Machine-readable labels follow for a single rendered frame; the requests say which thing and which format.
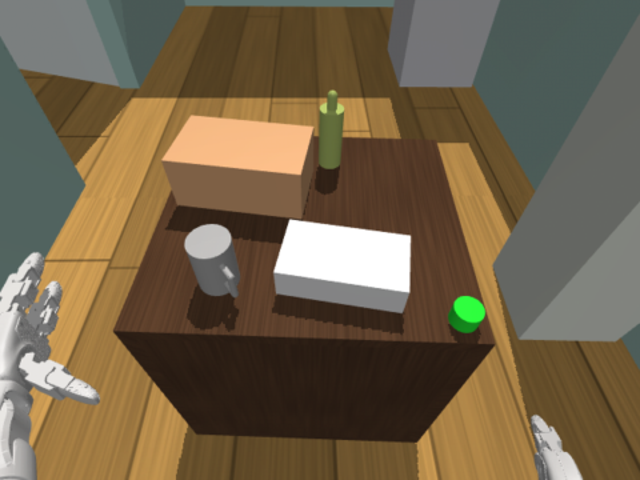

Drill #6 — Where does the right robot hand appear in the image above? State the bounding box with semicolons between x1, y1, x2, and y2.
531;415;583;480

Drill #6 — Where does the left robot arm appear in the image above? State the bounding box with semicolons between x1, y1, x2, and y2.
0;379;37;480

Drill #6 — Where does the left robot hand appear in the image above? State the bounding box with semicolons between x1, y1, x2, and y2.
0;252;100;405

